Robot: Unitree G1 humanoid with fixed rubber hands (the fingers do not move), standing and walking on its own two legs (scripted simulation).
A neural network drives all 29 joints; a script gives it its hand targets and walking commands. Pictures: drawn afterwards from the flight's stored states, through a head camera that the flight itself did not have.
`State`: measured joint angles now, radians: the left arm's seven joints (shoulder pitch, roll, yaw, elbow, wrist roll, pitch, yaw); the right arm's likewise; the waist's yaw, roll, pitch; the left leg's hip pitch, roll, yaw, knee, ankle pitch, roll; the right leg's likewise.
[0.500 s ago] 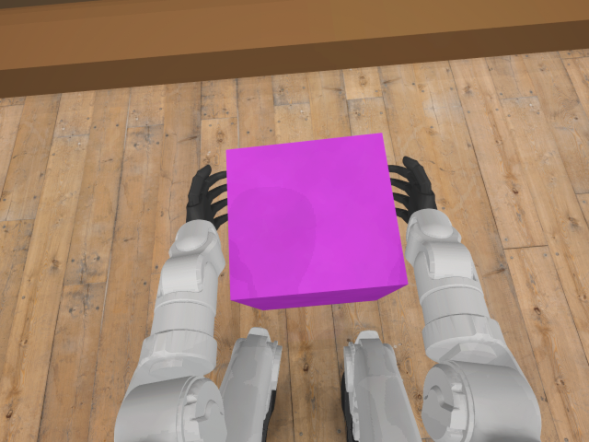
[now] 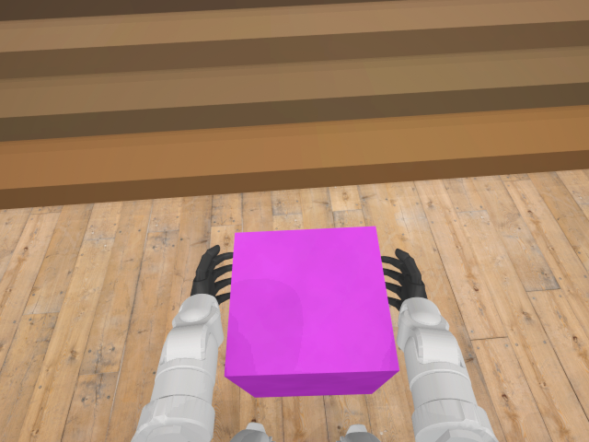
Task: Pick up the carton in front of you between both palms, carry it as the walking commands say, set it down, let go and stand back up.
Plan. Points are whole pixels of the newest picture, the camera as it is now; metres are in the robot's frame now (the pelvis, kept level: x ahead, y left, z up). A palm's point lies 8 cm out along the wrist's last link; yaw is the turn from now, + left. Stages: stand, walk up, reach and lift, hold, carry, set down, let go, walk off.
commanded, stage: reach and lift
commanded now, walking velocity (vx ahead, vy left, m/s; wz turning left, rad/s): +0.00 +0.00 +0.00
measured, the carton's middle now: (309, 320) +0.34 +0.00 -0.11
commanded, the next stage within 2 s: hold in 1.40 s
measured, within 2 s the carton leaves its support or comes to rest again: neither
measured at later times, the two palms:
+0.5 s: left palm (181, 278) +0.31 +0.15 +0.09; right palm (446, 295) +0.30 -0.15 +0.09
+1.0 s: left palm (184, 266) +0.32 +0.15 +0.11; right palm (450, 280) +0.31 -0.15 +0.10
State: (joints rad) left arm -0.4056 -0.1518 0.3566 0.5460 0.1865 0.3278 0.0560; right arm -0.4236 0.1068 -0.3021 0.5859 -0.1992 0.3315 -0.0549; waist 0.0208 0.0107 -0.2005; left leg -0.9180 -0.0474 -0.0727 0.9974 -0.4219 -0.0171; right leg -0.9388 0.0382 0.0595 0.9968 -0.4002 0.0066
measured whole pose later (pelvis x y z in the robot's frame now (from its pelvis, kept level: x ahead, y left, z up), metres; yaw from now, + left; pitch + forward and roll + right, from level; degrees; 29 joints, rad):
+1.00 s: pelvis +0.02 +0.00 +0.07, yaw +0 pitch -4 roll +0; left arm -0.34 -0.17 0.30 0.38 0.32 0.63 -0.01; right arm -0.32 0.17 -0.28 0.36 -0.31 0.64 -0.01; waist 0.00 0.00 0.01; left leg -0.12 -0.02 -0.08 0.42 -0.22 -0.01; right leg -0.14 0.03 0.07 0.42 -0.20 0.00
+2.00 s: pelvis +0.01 +0.00 +0.07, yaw +0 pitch -8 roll +0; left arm -0.35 -0.18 0.29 0.30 0.32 0.73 -0.01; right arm -0.33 0.17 -0.27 0.29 -0.32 0.74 0.00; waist 0.00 0.01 0.02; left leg -0.05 -0.02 -0.08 0.39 -0.20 -0.01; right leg -0.07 0.03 0.07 0.39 -0.18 0.00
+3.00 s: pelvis +0.30 +0.02 +0.08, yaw +3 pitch +5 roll +0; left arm -0.20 -0.14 0.12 -0.33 0.11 1.25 0.10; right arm -0.20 0.14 -0.13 -0.31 -0.10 1.25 -0.11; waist 0.03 -0.03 -0.12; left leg -0.57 0.10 0.12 0.77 -0.28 0.00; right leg -0.13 -0.02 -0.21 0.29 -0.26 -0.03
